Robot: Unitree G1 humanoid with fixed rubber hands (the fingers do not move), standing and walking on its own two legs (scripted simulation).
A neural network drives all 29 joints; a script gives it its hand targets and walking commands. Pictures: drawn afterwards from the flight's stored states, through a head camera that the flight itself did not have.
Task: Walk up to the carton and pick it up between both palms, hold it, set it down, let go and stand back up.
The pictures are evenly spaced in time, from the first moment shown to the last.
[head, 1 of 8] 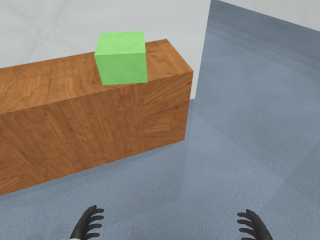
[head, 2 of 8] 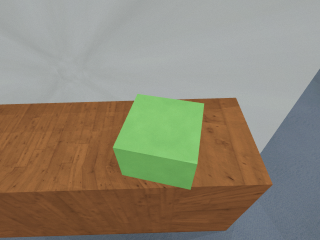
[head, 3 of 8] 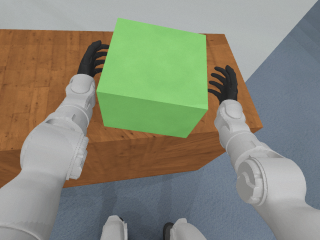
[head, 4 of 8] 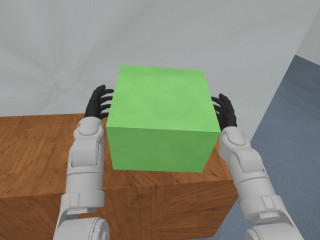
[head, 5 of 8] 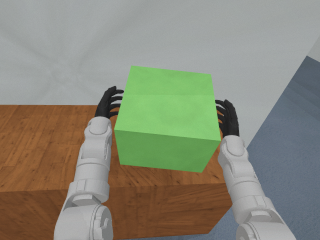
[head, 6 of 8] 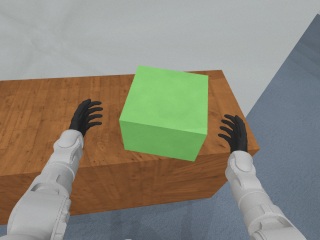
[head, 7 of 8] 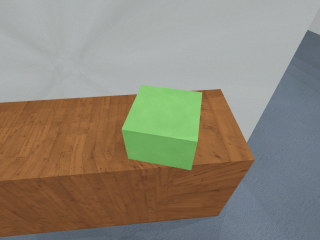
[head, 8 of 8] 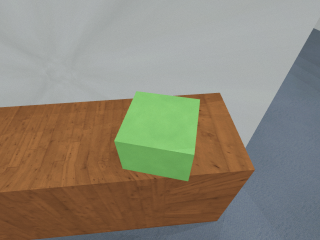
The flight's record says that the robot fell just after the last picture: no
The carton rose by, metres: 0.23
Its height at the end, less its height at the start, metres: +0.00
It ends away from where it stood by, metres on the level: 0.03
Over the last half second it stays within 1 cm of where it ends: yes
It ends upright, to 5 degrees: yes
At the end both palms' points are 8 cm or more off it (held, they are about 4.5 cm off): yes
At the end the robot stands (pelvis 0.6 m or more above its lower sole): yes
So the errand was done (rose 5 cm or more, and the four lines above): yes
